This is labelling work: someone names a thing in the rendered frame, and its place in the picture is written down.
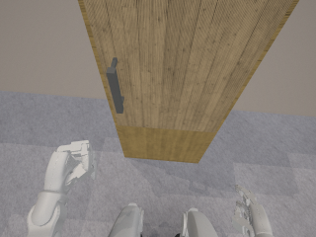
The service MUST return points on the robot left thigh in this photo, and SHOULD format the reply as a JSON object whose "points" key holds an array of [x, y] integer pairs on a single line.
{"points": [[129, 222]]}

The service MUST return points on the robot thigh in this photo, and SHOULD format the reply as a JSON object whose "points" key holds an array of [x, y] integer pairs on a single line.
{"points": [[129, 222], [196, 224]]}

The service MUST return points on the robot left forearm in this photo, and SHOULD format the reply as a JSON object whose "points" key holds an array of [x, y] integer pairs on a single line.
{"points": [[47, 215]]}

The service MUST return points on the cupboard door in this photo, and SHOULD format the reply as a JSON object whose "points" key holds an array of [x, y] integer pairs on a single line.
{"points": [[181, 63]]}

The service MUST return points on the robot right hand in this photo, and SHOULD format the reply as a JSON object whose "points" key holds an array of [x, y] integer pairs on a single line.
{"points": [[255, 220]]}

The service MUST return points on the robot right thigh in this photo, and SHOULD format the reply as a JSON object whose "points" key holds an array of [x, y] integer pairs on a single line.
{"points": [[196, 224]]}

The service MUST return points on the handle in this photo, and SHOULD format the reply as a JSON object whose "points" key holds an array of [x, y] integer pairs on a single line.
{"points": [[114, 86]]}

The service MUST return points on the robot left hand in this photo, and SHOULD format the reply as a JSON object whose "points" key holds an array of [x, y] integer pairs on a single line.
{"points": [[77, 157]]}

